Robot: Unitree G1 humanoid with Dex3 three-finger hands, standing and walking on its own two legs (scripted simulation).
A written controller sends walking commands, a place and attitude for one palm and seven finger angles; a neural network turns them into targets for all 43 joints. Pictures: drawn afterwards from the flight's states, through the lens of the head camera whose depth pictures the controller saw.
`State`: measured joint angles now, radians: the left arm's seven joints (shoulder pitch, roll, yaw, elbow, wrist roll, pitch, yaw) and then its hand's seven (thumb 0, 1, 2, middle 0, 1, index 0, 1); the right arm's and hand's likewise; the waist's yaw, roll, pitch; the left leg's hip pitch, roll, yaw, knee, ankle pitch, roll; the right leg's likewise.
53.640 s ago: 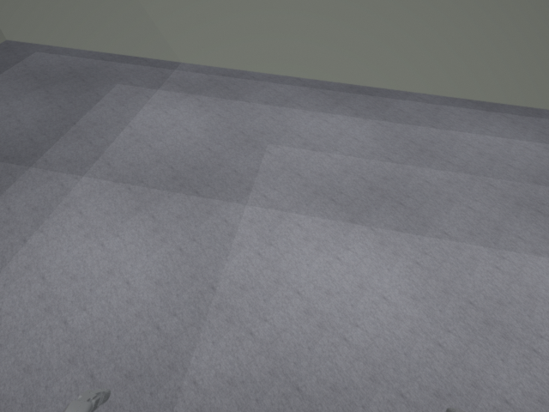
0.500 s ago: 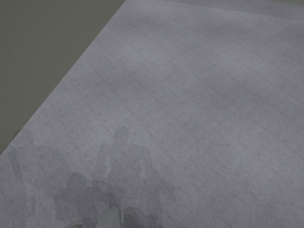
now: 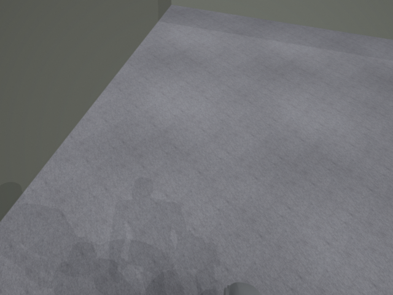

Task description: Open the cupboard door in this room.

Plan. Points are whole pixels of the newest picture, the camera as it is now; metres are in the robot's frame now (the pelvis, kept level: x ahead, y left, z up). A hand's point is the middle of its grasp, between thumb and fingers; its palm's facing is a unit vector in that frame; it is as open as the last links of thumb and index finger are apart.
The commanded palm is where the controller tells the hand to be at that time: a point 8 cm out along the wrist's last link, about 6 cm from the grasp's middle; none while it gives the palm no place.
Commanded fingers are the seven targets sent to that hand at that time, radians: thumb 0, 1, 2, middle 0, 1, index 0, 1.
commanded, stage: walk to a spot facing it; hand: left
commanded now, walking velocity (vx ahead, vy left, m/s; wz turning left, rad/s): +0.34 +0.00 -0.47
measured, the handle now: out of the picture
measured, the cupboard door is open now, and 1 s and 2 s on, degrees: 48 48 48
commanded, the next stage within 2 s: turn to face it in 0.24 s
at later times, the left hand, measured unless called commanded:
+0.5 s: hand (186, 201) +0.37 +0.06 -0.16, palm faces -0.19 -0.96 -0.19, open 7.4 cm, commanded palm none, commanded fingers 0.00 0.90 0.90 -0.20 -0.30 -0.20 -0.30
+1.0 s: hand (169, 186) +0.42 +0.12 -0.17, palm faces +0.15 -0.96 -0.25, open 7.4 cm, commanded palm none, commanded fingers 0.00 0.90 0.90 -0.20 -0.30 -0.20 -0.30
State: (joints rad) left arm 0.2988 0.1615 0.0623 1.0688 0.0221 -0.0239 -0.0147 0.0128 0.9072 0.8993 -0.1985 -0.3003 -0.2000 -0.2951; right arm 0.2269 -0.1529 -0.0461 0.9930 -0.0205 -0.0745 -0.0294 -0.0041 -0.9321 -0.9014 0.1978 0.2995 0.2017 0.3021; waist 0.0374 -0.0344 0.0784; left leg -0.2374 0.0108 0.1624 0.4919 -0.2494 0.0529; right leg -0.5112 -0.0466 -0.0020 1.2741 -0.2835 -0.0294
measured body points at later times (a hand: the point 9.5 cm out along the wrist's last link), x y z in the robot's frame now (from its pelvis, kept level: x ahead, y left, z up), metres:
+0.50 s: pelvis +0.23 -0.09 +0.00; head +0.28 -0.10 +0.45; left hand +0.38 +0.11 -0.15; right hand +0.15 -0.29 -0.16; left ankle +0.19 +0.07 -0.65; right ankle +0.23 -0.15 -0.74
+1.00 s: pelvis +0.35 -0.10 -0.01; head +0.41 -0.09 +0.44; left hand +0.41 +0.17 -0.15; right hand +0.44 -0.34 -0.15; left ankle +0.41 +0.01 -0.74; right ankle +0.34 -0.26 -0.68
